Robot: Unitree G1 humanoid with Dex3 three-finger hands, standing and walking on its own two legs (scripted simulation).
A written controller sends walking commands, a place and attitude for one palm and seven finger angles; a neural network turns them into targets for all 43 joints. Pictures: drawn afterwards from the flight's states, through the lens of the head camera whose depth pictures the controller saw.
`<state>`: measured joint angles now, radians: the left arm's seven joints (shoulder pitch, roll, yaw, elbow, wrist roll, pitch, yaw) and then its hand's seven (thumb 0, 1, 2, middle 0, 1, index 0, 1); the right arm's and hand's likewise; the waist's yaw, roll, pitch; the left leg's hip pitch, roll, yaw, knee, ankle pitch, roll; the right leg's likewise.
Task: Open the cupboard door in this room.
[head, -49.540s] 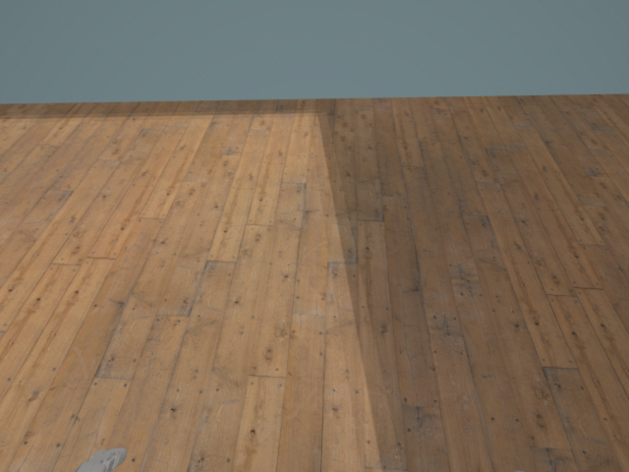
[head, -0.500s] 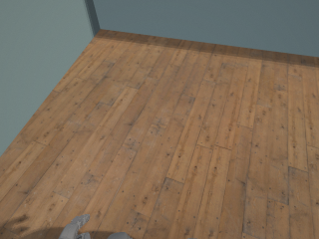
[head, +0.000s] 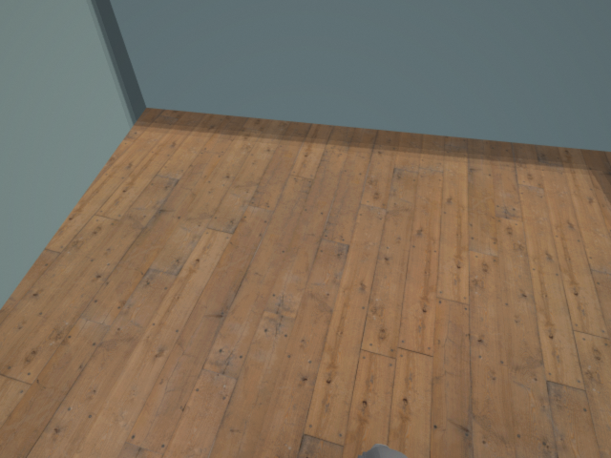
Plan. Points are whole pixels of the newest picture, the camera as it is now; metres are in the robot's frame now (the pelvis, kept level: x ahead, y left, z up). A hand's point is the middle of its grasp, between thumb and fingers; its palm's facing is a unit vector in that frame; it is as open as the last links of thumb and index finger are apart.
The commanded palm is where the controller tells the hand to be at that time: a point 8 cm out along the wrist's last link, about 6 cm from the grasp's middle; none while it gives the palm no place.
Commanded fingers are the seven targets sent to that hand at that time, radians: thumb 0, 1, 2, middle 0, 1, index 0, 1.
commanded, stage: turn to face it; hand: left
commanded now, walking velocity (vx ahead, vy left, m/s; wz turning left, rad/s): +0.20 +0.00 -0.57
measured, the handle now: out of the picture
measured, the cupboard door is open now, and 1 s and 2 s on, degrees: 46 46 46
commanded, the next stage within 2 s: none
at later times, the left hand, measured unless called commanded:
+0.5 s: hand (214, 407) +0.22 +0.17 -0.20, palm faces +0.16 -0.97 -0.16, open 7.3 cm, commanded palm none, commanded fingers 0.00 0.90 0.90 -0.20 -0.30 -0.20 -0.30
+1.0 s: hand (232, 416) +0.20 +0.13 -0.16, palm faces +0.43 -0.86 -0.28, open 7.4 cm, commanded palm none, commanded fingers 0.00 0.90 0.90 -0.20 -0.30 -0.20 -0.30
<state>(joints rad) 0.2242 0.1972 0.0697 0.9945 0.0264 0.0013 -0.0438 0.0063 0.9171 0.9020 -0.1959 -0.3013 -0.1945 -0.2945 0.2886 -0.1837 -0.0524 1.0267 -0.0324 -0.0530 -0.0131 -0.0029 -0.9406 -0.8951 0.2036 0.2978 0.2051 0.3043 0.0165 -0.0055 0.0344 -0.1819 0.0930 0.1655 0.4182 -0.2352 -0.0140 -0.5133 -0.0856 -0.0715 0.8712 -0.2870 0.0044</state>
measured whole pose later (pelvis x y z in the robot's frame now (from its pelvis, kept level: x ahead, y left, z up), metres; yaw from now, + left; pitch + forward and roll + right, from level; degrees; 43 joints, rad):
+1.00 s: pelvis +0.23 -0.09 -0.01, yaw +26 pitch +1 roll +2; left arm 0.20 0.22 0.05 0.90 0.03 0.02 0.02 0.00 0.91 0.90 -0.20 -0.30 -0.20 -0.30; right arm 0.17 -0.27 -0.10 0.93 -0.01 0.08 0.01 0.01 -0.91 -0.90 0.20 0.30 0.20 0.30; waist -0.02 -0.01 0.08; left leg -0.50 0.01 0.03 1.05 -0.48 -0.07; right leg -0.24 -0.10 -0.11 0.52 -0.31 0.02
